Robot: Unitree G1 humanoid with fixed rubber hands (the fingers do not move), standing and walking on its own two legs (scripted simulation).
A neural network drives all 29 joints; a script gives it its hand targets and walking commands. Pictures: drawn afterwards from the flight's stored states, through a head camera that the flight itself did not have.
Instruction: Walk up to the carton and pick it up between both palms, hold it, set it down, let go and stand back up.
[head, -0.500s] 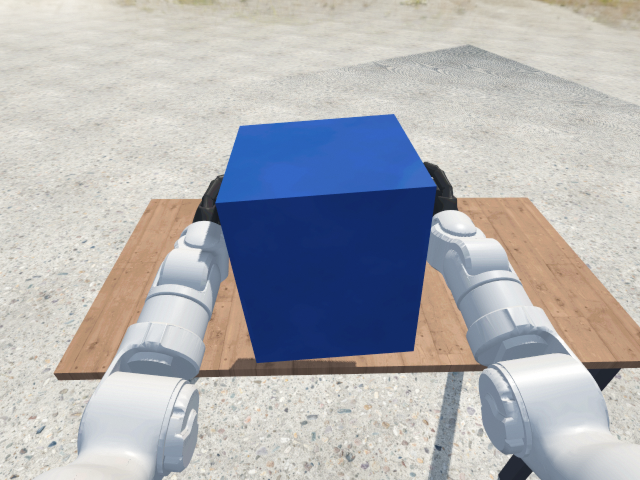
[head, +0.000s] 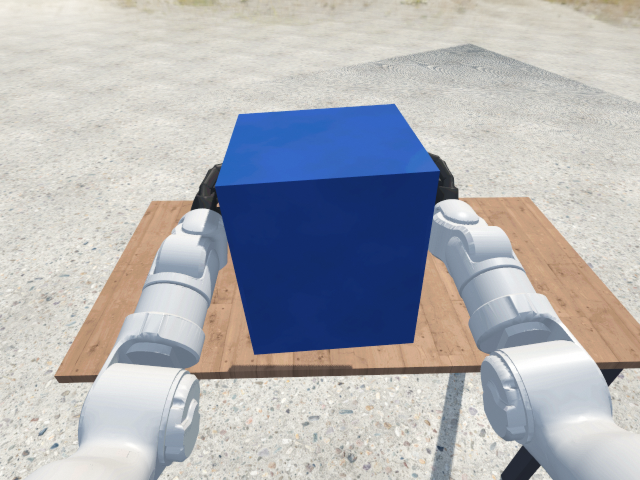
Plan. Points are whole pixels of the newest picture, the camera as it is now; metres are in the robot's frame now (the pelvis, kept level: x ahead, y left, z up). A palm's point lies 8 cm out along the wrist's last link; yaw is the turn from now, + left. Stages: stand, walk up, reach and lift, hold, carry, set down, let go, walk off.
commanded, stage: reach and lift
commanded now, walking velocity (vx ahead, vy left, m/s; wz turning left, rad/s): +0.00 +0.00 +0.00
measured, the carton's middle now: (325, 227) +0.41 +0.00 +0.17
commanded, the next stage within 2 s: hold in 0.36 s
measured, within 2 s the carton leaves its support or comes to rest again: neither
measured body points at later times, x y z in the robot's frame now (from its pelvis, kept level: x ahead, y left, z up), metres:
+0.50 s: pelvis -0.01 +0.00 +0.00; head -0.07 +0.01 +0.45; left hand +0.40 +0.16 +0.20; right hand +0.41 -0.15 +0.21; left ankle +0.05 +0.12 -0.73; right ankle +0.06 -0.14 -0.73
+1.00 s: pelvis -0.01 +0.00 +0.00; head -0.07 +0.01 +0.44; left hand +0.39 +0.16 +0.21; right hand +0.40 -0.15 +0.22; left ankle +0.05 +0.12 -0.73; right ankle +0.06 -0.14 -0.73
